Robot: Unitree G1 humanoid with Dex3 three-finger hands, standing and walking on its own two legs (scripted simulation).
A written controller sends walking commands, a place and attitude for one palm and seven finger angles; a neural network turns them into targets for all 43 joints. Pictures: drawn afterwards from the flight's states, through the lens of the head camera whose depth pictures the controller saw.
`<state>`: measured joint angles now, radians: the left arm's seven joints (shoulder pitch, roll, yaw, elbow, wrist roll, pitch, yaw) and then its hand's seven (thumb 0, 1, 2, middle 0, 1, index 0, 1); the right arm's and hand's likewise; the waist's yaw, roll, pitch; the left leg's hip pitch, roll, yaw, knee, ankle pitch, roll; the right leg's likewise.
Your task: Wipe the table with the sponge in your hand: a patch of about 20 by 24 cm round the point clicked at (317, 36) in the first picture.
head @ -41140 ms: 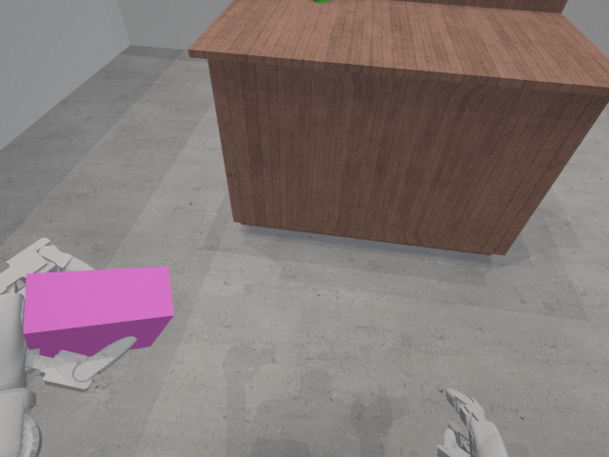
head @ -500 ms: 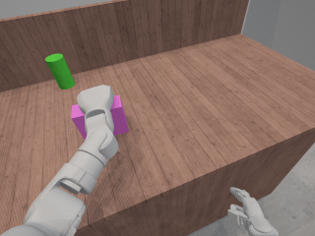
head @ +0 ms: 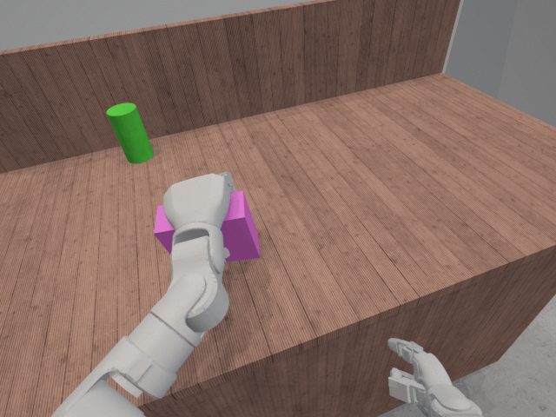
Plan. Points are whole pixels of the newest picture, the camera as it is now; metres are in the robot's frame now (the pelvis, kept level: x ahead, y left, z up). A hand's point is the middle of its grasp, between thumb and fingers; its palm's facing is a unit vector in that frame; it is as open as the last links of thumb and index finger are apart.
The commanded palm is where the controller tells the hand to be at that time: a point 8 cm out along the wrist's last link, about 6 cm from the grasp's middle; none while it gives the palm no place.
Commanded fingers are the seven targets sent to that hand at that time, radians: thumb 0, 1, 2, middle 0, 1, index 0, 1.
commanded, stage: wipe back along the third lane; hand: left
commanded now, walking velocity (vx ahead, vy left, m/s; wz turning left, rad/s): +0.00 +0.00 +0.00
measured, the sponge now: (214, 239) +0.35 +0.16 +0.10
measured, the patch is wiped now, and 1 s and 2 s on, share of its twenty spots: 0.95 0.95 0.95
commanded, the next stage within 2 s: slide back across to the middle lane in 0.54 s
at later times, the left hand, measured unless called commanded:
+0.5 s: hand (232, 253) +0.29 +0.10 +0.14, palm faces +0.23 -0.25 -0.94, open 9.3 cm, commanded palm +0.23 +0.10 +0.16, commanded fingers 0.00 0.10 1.30 -1.20 -1.60 -1.20 -1.60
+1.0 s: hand (222, 262) +0.26 +0.11 +0.15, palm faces +0.22 -0.33 -0.92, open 9.3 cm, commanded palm +0.21 +0.14 +0.19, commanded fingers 0.00 0.10 1.30 -1.20 -1.60 -1.20 -1.60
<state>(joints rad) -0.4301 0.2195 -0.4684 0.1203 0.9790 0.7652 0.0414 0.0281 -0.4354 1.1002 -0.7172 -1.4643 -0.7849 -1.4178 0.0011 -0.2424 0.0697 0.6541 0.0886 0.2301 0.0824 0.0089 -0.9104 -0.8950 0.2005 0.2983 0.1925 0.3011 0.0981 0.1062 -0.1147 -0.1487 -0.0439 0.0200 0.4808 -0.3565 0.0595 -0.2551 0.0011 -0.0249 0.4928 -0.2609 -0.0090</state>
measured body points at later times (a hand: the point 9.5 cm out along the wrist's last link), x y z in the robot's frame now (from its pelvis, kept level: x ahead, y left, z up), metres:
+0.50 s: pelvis -0.02 -0.04 +0.00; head -0.06 -0.08 +0.45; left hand +0.27 +0.11 +0.19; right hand +0.22 -0.23 -0.07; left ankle -0.07 +0.08 -0.74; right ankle +0.00 -0.12 -0.74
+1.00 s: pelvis -0.03 -0.06 +0.00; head -0.07 -0.11 +0.45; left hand +0.25 +0.12 +0.20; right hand +0.19 -0.29 -0.08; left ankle -0.06 +0.08 -0.73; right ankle +0.00 -0.12 -0.74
